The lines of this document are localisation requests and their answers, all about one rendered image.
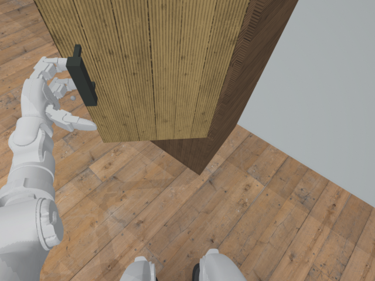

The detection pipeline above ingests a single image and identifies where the left robot thigh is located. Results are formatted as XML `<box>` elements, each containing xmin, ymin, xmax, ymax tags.
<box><xmin>120</xmin><ymin>261</ymin><xmax>156</xmax><ymax>281</ymax></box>

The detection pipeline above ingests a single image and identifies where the robot left hand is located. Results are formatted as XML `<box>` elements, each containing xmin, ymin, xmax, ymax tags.
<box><xmin>21</xmin><ymin>56</ymin><xmax>97</xmax><ymax>132</ymax></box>

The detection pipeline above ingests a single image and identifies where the robot left shin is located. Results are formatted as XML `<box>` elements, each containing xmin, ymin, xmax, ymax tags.
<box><xmin>134</xmin><ymin>256</ymin><xmax>147</xmax><ymax>262</ymax></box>

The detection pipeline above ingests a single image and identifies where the robot left upper arm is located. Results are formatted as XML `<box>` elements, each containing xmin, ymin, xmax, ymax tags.
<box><xmin>0</xmin><ymin>198</ymin><xmax>64</xmax><ymax>281</ymax></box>

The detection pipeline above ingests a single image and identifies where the cupboard door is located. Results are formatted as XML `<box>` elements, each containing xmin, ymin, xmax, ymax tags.
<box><xmin>33</xmin><ymin>0</ymin><xmax>251</xmax><ymax>143</ymax></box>

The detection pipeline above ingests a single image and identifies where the handle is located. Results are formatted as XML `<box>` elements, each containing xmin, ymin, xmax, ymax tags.
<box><xmin>66</xmin><ymin>44</ymin><xmax>98</xmax><ymax>107</ymax></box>

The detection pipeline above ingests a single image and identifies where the robot left forearm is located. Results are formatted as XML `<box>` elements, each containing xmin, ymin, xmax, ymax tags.
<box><xmin>0</xmin><ymin>116</ymin><xmax>55</xmax><ymax>207</ymax></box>

